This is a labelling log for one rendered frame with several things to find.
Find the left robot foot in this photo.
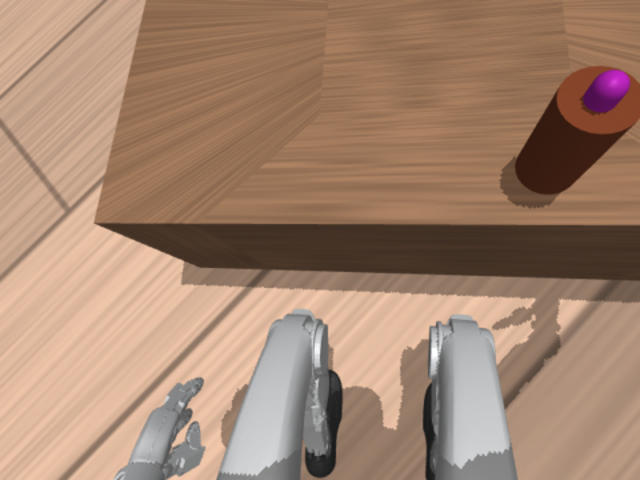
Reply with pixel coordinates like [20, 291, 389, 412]
[305, 370, 343, 478]

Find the left robot hand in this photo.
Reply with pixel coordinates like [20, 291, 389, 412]
[128, 377, 206, 480]

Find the left robot arm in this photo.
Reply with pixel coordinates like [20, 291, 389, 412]
[114, 462, 165, 480]

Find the bottle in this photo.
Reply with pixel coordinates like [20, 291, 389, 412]
[515, 66, 640, 195]

